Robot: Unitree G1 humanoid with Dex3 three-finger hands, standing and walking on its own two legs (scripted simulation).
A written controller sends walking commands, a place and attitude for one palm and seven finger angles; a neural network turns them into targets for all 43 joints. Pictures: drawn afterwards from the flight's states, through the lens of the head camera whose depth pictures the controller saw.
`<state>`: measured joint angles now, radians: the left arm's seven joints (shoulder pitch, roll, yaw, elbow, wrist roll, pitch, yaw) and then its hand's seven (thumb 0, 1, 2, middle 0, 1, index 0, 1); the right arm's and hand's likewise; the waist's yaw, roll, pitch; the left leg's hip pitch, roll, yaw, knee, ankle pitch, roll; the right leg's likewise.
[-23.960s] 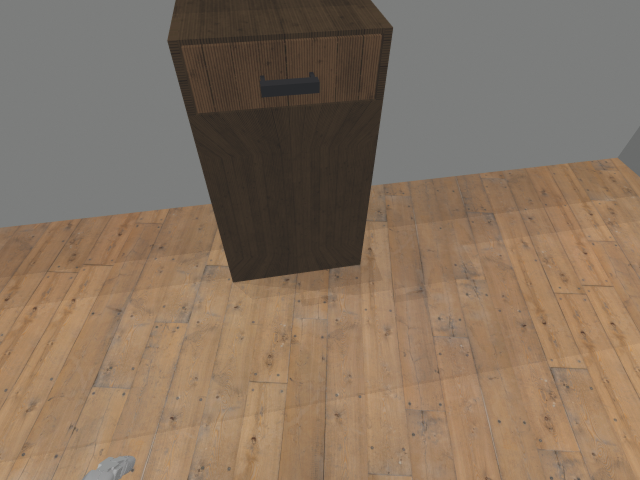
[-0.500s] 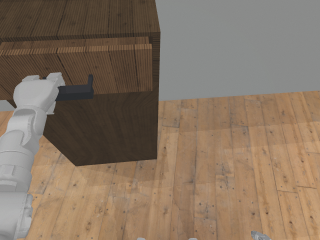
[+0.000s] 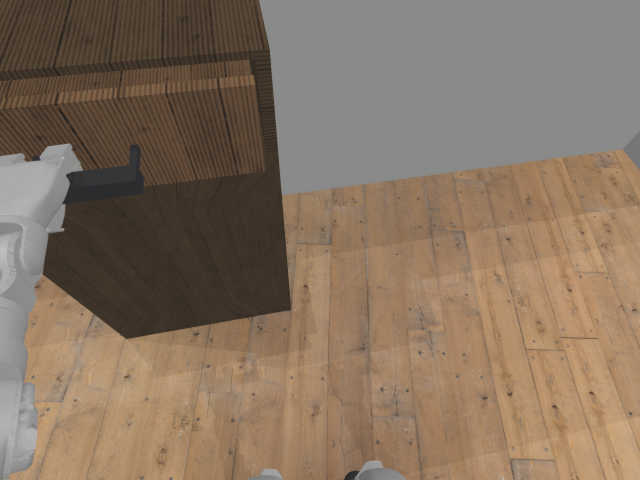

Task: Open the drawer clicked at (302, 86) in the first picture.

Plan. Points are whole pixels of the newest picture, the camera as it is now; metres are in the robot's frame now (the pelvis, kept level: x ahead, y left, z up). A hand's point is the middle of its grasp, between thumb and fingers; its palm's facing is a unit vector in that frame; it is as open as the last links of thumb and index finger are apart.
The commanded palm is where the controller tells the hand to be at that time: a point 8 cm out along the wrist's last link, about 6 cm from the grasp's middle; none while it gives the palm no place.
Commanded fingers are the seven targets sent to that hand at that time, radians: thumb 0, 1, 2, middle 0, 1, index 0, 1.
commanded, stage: pull the drawer open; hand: left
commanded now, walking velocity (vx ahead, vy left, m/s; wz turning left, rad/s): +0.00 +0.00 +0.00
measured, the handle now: (85, 172) +0.48 +0.31 +0.07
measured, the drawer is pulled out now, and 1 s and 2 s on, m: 0.05 0.12 0.28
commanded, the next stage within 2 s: none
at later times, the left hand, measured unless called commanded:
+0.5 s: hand (41, 261) +0.36 +0.34 +0.04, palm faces +0.00 -0.02 -1.00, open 6.0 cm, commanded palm +0.34 +0.33 +0.10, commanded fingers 0.00 0.90 0.90 -0.40 -1.35 -0.40 -1.35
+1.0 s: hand (38, 275) +0.34 +0.33 +0.04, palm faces -0.04 -0.02 -1.00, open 6.2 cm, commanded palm +0.29 +0.32 +0.10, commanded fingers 0.00 0.90 0.90 -0.40 -1.35 -0.40 -1.35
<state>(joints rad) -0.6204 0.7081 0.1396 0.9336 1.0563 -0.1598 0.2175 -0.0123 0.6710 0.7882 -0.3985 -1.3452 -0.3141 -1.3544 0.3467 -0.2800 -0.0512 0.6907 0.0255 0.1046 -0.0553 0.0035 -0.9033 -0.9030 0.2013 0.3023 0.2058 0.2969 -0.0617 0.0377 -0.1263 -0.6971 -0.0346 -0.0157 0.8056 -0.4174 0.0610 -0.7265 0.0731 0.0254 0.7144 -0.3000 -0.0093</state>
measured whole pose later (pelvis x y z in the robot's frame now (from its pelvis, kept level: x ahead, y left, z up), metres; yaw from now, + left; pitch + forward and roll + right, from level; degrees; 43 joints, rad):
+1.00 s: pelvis +0.01 +0.00 +0.01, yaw +0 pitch +13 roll -2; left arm -0.14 0.60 0.18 0.44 0.96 -0.07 0.20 -0.01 0.69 0.80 -0.38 -1.35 -0.29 -1.35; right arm 0.27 -0.28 -0.05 0.64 0.02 0.09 -0.06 0.01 -0.90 -0.90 0.20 0.30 0.21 0.30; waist -0.02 0.05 -0.11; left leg -0.55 -0.04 -0.01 0.74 -0.42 0.06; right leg -0.59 0.07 0.04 0.68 -0.31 -0.01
